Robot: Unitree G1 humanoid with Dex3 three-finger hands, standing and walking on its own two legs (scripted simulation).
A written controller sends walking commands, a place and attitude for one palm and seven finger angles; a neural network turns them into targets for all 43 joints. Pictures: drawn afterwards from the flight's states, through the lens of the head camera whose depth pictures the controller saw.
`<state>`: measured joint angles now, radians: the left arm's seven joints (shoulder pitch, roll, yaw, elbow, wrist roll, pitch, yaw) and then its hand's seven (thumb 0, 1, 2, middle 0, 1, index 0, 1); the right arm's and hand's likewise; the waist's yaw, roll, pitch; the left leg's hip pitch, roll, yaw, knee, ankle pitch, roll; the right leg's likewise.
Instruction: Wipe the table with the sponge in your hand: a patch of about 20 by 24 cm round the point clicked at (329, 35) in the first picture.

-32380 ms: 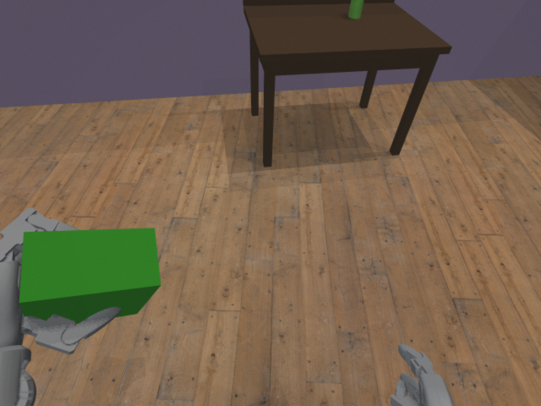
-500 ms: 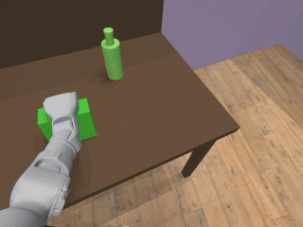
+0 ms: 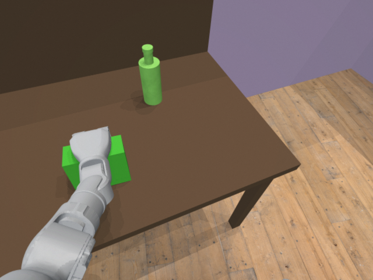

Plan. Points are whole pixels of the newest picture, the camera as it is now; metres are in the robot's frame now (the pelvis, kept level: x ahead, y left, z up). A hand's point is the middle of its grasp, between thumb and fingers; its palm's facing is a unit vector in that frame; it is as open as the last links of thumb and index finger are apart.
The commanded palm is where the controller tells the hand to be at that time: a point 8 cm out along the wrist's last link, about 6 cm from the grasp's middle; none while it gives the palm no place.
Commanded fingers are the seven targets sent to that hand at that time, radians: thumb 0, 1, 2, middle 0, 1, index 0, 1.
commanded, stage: wipe back along the middle lane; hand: left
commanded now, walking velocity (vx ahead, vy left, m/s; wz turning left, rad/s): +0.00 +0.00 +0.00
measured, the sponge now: (101, 169) +0.39 +0.24 -0.06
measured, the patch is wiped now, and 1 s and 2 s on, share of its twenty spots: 0.65 0.70 0.70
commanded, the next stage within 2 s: slide across to the third lane in 1.46 s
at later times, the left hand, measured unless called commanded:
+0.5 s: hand (103, 174) +0.35 +0.21 -0.01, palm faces -0.07 -0.02 -1.00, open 10.6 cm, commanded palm +0.30 +0.19 +0.02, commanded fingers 0.00 0.10 1.30 -1.20 -1.60 -1.20 -1.60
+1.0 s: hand (107, 188) +0.32 +0.20 -0.01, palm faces -0.08 -0.03 -1.00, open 10.6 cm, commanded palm +0.28 +0.18 +0.01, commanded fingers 0.00 0.10 1.30 -1.20 -1.60 -1.20 -1.60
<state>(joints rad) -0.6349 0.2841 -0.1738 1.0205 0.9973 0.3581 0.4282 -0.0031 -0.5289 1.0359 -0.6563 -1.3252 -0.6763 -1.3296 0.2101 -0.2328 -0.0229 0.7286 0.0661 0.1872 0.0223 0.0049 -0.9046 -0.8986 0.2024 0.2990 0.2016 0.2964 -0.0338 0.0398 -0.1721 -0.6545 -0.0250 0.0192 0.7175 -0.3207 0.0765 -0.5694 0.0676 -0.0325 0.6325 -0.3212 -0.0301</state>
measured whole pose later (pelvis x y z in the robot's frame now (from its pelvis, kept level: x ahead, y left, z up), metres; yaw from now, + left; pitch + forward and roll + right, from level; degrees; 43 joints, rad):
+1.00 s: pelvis +0.00 -0.02 +0.00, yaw +1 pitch +8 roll -1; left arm -0.31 0.20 -0.29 0.67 1.00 0.47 0.39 -0.01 -0.52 1.03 -0.64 -1.33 -0.66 -1.34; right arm 0.12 -0.24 0.00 0.68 0.08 0.21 0.01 0.01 -0.90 -0.90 0.20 0.30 0.20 0.30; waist 0.03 0.04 -0.15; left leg -0.52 -0.02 0.01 0.68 -0.31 0.05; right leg -0.45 0.07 -0.04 0.64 -0.34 -0.06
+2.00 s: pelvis -0.01 -0.03 +0.00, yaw +2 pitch +8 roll -1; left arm -0.43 0.15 -0.37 0.79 0.96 0.43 0.40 -0.01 -0.52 1.03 -0.64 -1.33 -0.66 -1.33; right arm 0.12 -0.22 -0.03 0.72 0.08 0.17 0.02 0.01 -0.91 -0.90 0.20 0.30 0.20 0.30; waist 0.05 0.07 -0.14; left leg -0.53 -0.03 -0.01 0.69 -0.30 0.04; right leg -0.46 0.06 -0.06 0.65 -0.33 -0.06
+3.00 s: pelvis -0.03 -0.06 +0.00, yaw +0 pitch +13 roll +0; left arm -0.73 0.13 -0.21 1.17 0.96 0.46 0.48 0.00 -0.53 1.04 -0.66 -1.32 -0.69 -1.32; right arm 0.15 -0.23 -0.02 0.78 0.06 0.14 0.00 0.01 -0.91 -0.90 0.20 0.30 0.20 0.30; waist -0.06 0.04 -0.17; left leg -0.67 0.01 0.00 0.72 -0.27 0.01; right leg -0.62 0.10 -0.05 0.69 -0.30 -0.10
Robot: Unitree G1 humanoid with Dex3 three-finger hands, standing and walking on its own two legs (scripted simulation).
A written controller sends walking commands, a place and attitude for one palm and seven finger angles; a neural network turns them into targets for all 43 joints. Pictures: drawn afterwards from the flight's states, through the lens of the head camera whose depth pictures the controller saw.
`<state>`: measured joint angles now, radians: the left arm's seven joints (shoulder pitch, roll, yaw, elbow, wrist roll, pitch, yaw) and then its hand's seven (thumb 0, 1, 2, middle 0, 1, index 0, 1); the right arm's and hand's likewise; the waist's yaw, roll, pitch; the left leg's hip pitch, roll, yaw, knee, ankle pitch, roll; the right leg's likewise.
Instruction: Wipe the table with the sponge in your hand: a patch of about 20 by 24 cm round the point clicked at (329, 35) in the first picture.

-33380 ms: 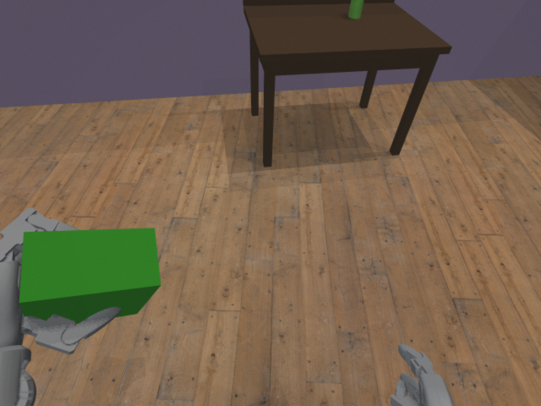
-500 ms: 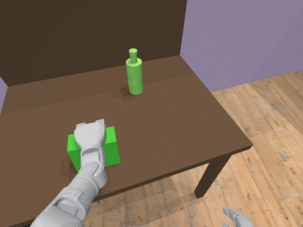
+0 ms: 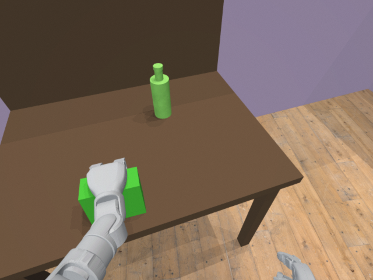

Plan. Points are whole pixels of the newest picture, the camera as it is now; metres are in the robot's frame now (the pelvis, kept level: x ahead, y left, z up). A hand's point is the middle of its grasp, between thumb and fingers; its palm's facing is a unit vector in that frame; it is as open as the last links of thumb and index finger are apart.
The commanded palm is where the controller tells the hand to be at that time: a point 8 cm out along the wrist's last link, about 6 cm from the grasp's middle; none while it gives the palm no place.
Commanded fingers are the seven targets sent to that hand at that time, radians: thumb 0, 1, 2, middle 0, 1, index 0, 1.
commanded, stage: wipe back along the middle lane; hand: left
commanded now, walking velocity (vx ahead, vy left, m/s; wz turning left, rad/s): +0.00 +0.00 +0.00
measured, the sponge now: (116, 200) +0.32 +0.22 -0.06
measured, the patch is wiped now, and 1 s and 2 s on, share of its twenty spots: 0.70 0.70 0.70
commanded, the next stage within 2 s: slide across to the third lane in 0.46 s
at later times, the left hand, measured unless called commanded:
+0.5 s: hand (114, 191) +0.32 +0.21 -0.02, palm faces -0.08 -0.03 -1.00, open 10.6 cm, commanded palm +0.28 +0.20 +0.01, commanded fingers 0.00 0.10 1.30 -1.20 -1.60 -1.20 -1.60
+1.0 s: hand (125, 187) +0.33 +0.19 -0.01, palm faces -0.09 -0.03 -1.00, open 10.6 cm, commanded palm +0.30 +0.15 +0.03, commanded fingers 0.00 0.10 1.30 -1.20 -1.60 -1.20 -1.60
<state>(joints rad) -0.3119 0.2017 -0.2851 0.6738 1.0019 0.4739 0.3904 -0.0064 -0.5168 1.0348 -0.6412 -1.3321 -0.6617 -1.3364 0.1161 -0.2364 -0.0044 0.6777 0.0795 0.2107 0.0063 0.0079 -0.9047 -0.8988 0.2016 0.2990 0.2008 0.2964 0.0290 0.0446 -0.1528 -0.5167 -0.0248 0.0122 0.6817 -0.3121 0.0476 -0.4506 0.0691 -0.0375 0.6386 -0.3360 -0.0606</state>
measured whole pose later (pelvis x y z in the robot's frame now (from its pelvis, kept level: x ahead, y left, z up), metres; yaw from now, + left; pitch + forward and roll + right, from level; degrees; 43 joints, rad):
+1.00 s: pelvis -0.01 +0.00 +0.00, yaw +1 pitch +8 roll -1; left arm -0.43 0.15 -0.37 0.79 0.96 0.43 0.40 -0.01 -0.52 1.03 -0.64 -1.33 -0.66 -1.33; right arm 0.12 -0.22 -0.03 0.72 0.08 0.17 0.02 0.01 -0.91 -0.90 0.20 0.30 0.20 0.30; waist 0.05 0.07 -0.14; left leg -0.53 -0.03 -0.01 0.69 -0.30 0.04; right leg -0.46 0.06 -0.06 0.65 -0.33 -0.06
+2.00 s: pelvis -0.03 -0.03 -0.01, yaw -1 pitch +13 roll +0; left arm -0.73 0.13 -0.21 1.17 0.96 0.46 0.48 0.00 -0.53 1.04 -0.66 -1.32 -0.69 -1.32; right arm 0.15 -0.23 -0.02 0.78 0.06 0.14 0.00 0.01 -0.91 -0.90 0.20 0.30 0.20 0.30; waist -0.06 0.04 -0.17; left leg -0.67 0.01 0.00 0.72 -0.27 0.01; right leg -0.62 0.10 -0.05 0.69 -0.30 -0.10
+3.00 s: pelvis -0.03 +0.02 -0.03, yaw -2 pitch +23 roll -4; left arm -1.10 0.29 -0.13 1.41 1.00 0.47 0.45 0.00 -0.55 1.04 -0.68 -1.31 -0.70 -1.31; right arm 0.25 -0.23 0.00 0.76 0.03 0.07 0.05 0.00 -0.90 -0.90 0.20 0.30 0.20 0.30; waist -0.17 0.05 -0.19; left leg -0.96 0.00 0.02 0.90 -0.34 0.07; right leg -0.88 0.09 -0.05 0.82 -0.34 -0.03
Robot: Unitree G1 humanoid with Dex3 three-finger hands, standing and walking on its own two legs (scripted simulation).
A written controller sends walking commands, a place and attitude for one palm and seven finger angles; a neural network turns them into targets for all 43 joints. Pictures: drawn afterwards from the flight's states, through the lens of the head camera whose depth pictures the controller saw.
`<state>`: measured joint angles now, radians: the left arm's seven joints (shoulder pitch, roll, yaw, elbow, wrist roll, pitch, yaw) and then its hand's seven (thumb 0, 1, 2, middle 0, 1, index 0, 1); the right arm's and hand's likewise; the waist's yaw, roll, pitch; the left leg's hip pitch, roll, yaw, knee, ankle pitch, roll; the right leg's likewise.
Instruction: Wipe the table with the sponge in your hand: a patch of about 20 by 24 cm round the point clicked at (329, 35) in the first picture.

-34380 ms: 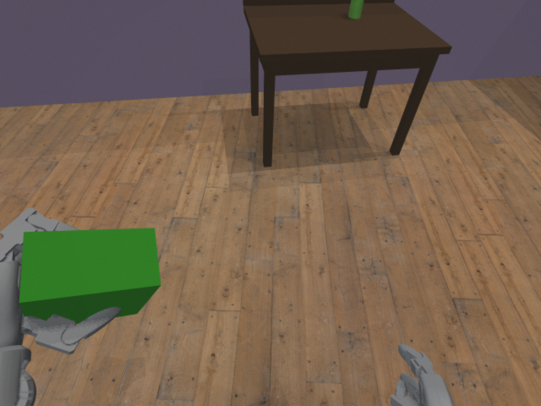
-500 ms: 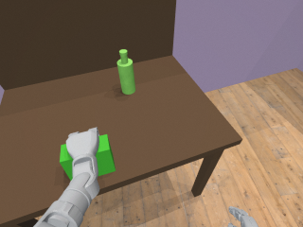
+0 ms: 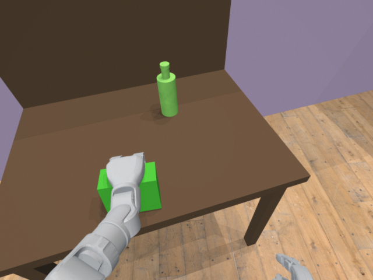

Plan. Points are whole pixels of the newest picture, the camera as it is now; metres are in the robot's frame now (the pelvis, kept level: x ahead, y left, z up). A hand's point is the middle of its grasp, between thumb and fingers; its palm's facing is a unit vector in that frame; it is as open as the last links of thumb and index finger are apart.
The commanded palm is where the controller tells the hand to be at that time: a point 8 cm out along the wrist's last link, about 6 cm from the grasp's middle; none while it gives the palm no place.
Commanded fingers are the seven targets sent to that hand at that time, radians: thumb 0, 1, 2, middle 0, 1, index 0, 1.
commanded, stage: slide across to the third lane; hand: left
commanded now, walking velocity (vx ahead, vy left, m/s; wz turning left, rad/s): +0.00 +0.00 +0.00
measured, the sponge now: (133, 193) +0.34 +0.18 -0.06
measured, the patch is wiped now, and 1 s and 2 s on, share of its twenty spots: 0.70 0.70 0.85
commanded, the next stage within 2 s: wipe forward along the third lane in 0.44 s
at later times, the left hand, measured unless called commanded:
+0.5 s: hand (151, 182) +0.35 +0.13 -0.01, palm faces -0.09 -0.01 -1.00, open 10.6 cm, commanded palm +0.32 +0.11 +0.03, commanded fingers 0.00 0.10 1.30 -1.20 -1.60 -1.20 -1.60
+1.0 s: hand (153, 169) +0.39 +0.13 -0.02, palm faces -0.11 +0.00 -0.99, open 10.6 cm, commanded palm +0.38 +0.14 +0.01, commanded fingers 0.00 0.10 1.30 -1.20 -1.60 -1.20 -1.60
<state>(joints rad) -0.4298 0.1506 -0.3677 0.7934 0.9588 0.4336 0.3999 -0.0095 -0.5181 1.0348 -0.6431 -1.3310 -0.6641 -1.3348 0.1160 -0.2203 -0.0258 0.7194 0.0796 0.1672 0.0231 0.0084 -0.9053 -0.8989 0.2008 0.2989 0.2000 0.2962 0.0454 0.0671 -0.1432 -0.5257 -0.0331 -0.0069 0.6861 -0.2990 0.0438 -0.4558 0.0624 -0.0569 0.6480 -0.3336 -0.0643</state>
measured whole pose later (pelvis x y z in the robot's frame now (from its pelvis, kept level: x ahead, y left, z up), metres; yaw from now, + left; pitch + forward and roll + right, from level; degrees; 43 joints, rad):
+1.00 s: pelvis -0.02 -0.03 -0.01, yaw -2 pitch +13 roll +0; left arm -0.73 0.13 -0.21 1.17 0.96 0.46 0.48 0.00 -0.53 1.04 -0.66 -1.32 -0.69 -1.32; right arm 0.15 -0.23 -0.02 0.78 0.06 0.14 0.00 0.01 -0.91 -0.90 0.20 0.30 0.20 0.30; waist -0.06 0.04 -0.17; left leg -0.67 0.01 0.00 0.72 -0.27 0.01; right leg -0.62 0.10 -0.05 0.69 -0.30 -0.10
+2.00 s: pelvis -0.02 +0.02 -0.03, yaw -4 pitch +23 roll -4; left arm -1.10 0.29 -0.13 1.41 1.00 0.47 0.45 0.00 -0.55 1.04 -0.68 -1.31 -0.70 -1.31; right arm 0.25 -0.23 0.00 0.76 0.03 0.07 0.05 0.00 -0.90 -0.90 0.20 0.30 0.20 0.30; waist -0.17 0.05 -0.19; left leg -0.96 0.00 0.02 0.90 -0.34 0.07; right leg -0.88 0.09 -0.05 0.82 -0.34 -0.03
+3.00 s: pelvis +0.03 +0.03 -0.01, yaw -2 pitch +18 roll -3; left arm -0.83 0.12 -0.28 1.17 0.95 0.51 0.48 0.00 -0.53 1.04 -0.66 -1.31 -0.68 -1.32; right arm 0.15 -0.21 -0.02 0.74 0.04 0.19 0.08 0.00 -0.91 -0.90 0.20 0.30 0.20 0.30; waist -0.05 0.03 -0.21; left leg -0.72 -0.02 0.02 0.77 -0.36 0.08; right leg -0.63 0.08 -0.03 0.67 -0.35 -0.03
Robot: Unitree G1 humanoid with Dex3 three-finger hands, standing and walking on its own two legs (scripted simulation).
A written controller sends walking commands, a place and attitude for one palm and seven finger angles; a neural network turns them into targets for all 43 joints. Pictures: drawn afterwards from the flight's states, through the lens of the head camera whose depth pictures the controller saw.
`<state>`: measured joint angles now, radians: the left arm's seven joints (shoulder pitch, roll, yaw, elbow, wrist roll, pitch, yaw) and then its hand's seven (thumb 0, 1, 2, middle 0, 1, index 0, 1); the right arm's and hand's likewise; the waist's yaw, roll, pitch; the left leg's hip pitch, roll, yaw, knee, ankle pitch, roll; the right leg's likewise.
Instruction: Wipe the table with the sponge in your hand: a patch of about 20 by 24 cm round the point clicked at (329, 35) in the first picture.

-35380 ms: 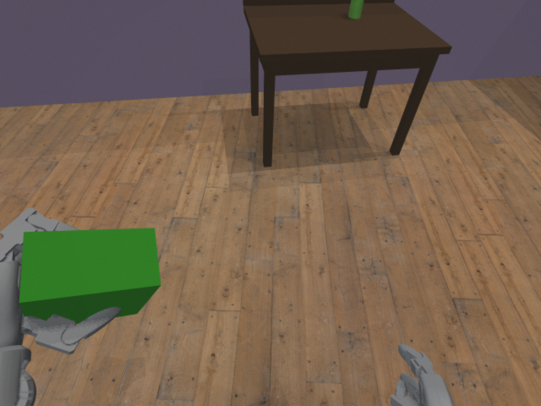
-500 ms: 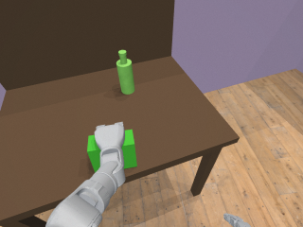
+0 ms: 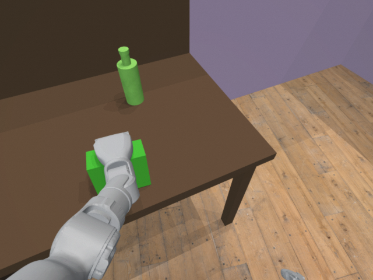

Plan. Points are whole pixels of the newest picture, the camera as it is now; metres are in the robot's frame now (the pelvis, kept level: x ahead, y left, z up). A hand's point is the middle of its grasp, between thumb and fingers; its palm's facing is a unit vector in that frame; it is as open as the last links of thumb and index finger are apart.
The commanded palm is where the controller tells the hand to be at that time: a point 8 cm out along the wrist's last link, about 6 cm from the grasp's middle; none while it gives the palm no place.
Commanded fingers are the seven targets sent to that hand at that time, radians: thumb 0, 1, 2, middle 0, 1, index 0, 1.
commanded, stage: wipe forward along the third lane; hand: left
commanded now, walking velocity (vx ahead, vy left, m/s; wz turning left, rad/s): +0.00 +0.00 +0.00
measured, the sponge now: (121, 173) +0.40 +0.18 -0.05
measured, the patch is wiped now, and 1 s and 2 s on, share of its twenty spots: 0.70 0.85 0.95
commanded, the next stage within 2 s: wipe back along the third lane in 1.16 s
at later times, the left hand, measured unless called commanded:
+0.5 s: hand (112, 145) +0.46 +0.20 -0.01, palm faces -0.11 -0.01 -0.99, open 10.6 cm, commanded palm +0.45 +0.20 +0.03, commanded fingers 0.00 0.10 1.30 -1.20 -1.60 -1.20 -1.60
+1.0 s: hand (106, 133) +0.50 +0.23 -0.01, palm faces -0.09 +0.00 -1.00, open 10.6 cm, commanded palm +0.49 +0.21 +0.02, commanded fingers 0.00 0.10 1.30 -1.20 -1.60 -1.20 -1.60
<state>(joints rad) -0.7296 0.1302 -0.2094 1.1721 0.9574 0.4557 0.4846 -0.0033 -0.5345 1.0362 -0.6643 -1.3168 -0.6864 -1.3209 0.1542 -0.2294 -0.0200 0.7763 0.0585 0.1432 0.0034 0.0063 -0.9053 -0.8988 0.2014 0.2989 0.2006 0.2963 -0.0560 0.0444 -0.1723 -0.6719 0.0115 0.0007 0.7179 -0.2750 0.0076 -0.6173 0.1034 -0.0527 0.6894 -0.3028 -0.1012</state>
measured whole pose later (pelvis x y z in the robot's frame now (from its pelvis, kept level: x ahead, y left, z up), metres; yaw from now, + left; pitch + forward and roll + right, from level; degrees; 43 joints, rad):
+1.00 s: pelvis +0.00 +0.05 -0.03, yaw -2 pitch +23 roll -4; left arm -1.10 0.29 -0.13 1.41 1.00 0.47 0.45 0.00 -0.55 1.04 -0.68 -1.31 -0.70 -1.31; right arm 0.25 -0.23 0.00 0.76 0.03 0.07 0.05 0.00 -0.90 -0.90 0.20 0.30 0.20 0.30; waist -0.17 0.05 -0.19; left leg -0.96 0.00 0.02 0.90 -0.34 0.07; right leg -0.88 0.09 -0.05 0.82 -0.34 -0.03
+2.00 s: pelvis +0.04 +0.06 +0.00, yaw -1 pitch +18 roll -3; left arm -0.83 0.12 -0.28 1.17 0.95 0.51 0.48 0.00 -0.53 1.04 -0.66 -1.31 -0.68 -1.32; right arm 0.15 -0.21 -0.02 0.74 0.04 0.19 0.08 0.00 -0.91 -0.90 0.20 0.30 0.20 0.30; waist -0.05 0.03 -0.21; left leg -0.72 -0.02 0.02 0.77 -0.36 0.08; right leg -0.63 0.08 -0.03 0.67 -0.35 -0.03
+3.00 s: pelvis +0.02 +0.02 +0.01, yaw +0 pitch +10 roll -1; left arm -0.56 0.03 -0.38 1.02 0.94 0.52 0.53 -0.01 -0.52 1.03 -0.65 -1.32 -0.67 -1.33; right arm 0.10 -0.20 -0.02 0.74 0.06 0.22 0.06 0.01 -0.91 -0.90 0.20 0.30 0.20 0.30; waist 0.01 0.04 -0.18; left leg -0.54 -0.01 0.01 0.66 -0.29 0.03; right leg -0.47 0.08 -0.04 0.62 -0.31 -0.07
